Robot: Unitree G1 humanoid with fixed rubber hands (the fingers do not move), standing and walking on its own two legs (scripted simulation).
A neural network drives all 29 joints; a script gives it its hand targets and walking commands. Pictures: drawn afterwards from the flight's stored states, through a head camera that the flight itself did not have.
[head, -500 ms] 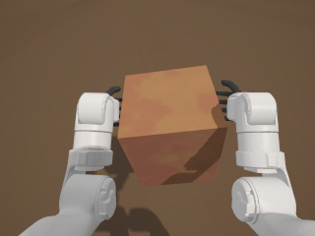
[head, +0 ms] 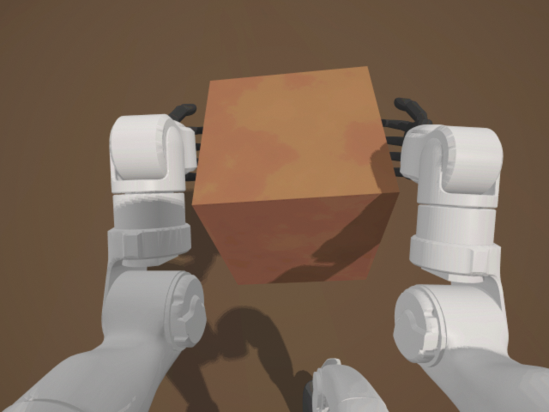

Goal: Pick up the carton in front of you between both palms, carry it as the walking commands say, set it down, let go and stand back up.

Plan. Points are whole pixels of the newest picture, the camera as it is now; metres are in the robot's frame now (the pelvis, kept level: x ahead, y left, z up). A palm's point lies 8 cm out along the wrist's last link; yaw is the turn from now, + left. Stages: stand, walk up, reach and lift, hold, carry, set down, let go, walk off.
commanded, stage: carry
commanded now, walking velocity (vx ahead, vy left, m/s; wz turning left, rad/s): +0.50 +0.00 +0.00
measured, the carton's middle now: (294, 188) +0.41 -0.02 +0.07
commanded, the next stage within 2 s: none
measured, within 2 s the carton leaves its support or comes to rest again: neither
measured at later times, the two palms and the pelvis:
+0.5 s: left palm (207, 58) +0.69 +0.12 +0.11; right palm (361, 55) +0.69 -0.17 +0.11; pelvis +0.32 -0.02 +0.01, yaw +0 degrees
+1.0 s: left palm out of the picture +0.95 +0.09 +0.11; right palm out of the picture +0.93 -0.20 +0.11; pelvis +0.66 -0.04 +0.00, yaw -3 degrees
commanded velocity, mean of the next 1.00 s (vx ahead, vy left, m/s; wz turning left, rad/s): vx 0.50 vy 0.00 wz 0.00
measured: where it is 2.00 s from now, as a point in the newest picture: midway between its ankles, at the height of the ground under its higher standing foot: (282, 162)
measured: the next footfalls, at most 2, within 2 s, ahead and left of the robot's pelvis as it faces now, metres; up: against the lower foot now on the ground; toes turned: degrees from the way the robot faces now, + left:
right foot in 0.08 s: +0.26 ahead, -0.08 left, +0.00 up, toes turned -6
left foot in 0.58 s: +0.55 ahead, +0.08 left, +0.00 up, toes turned +6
